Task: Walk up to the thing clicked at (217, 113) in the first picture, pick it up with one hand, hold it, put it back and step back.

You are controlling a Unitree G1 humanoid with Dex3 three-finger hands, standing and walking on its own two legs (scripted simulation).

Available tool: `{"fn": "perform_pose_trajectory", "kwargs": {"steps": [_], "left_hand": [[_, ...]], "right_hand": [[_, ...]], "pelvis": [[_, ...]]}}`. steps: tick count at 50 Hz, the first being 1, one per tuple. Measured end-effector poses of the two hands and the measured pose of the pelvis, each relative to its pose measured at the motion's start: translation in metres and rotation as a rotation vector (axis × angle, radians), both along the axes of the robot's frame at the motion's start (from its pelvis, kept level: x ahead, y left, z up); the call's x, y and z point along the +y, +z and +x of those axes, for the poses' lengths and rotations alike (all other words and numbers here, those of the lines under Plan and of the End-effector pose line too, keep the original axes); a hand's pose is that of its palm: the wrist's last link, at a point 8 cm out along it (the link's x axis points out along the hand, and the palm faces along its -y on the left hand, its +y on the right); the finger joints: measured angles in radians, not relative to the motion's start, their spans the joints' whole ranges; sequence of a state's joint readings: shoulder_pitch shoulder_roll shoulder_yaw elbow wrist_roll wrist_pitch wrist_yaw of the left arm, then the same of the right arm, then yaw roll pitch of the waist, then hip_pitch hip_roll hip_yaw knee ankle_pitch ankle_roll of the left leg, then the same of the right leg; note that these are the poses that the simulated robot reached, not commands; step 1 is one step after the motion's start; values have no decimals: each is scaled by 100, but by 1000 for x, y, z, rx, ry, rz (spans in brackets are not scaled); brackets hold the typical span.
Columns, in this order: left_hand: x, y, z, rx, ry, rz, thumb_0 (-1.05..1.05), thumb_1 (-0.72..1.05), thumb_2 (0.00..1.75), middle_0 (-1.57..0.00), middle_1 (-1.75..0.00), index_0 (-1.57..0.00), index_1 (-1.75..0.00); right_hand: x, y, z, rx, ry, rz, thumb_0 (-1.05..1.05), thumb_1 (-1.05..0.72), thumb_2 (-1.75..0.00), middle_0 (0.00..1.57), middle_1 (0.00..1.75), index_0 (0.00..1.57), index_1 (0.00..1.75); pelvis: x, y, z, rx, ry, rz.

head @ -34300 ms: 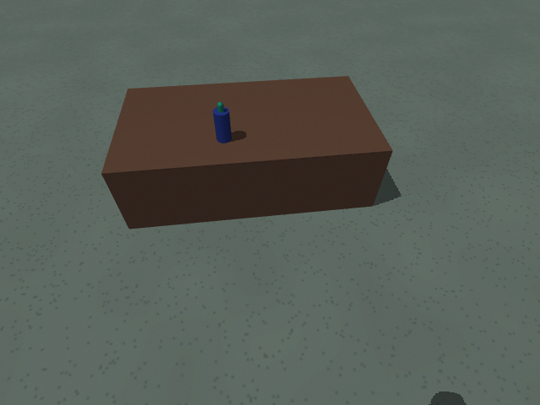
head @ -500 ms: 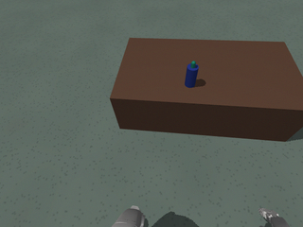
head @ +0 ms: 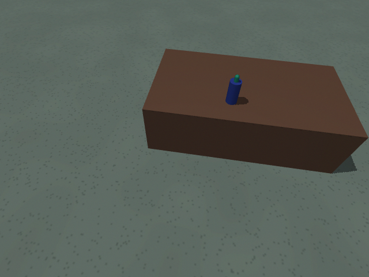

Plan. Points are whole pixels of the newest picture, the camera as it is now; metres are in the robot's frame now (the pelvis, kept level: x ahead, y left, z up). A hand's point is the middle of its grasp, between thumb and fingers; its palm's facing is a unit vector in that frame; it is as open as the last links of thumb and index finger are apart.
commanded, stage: step back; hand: right
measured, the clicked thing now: (234, 88) +1.11 -0.23 -0.31
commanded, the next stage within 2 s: stand in 0.92 s
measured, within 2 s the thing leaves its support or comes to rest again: neither
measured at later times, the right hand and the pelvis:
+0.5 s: hand out of the picture +0.06 -0.24 -0.14, palm faces -0.01 +0.94 -0.34, open 7.4 cm; pelvis -0.01 +0.01 +0.01, yaw -1 degrees
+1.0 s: hand out of the picture +0.13 -0.24 -0.13, palm faces -0.01 +0.94 -0.35, open 7.4 cm; pelvis +0.01 +0.01 +0.02, yaw +0 degrees
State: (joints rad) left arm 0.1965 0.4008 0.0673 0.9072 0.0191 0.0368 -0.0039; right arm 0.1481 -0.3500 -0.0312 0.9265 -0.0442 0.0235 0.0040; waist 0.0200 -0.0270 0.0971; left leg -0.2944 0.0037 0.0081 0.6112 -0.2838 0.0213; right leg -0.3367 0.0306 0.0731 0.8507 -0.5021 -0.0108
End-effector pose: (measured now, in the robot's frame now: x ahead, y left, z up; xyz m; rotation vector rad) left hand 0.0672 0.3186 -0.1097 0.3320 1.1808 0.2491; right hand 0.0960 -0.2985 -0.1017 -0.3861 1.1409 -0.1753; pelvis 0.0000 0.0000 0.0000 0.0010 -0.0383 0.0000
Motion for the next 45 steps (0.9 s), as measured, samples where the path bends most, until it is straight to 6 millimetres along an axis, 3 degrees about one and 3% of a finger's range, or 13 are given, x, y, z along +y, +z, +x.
{"fn": "perform_pose_trajectory", "kwargs": {"steps": [6,10,20,26,35,45], "left_hand": [[-16,-1,-40,52,-10,-9,1,90,90,-21,-30,-20,-30],[-17,2,-53,51,8,-20,1,90,90,-21,-30,-20,-30],[-1,-2,-31,36,-2,-49,1,90,90,-21,-30,-20,-30],[-1,2,-9,23,-12,-42,1,90,90,-20,-30,-20,-30],[-9,9,23,-19,-8,-34,1,90,90,-20,-30,-20,-30],[-13,8,39,-32,-8,-42,1,90,90,-21,-30,-20,-30]], "right_hand": [[-12,-1,-15,-36,-39,13,1,-90,-90,20,30,21,30],[-13,0,-29,-10,-39,15,1,-90,-90,20,30,21,30],[12,-1,-53,55,-63,26,1,-90,-90,20,30,21,30],[20,-1,-40,52,-70,51,1,-90,-90,20,30,21,30],[15,0,-1,5,-60,51,1,-90,-90,20,30,21,30],[11,7,23,-26,-47,38,0,-90,-90,20,30,21,30]], "pelvis": [[-6,1,-16,-10,-27,-29],[-2,5,-20,-5,-15,-10],[13,8,-17,0,-16,-6],[10,12,-7,8,-13,-14],[7,14,6,9,0,-11],[6,14,12,8,1,-8]]}}
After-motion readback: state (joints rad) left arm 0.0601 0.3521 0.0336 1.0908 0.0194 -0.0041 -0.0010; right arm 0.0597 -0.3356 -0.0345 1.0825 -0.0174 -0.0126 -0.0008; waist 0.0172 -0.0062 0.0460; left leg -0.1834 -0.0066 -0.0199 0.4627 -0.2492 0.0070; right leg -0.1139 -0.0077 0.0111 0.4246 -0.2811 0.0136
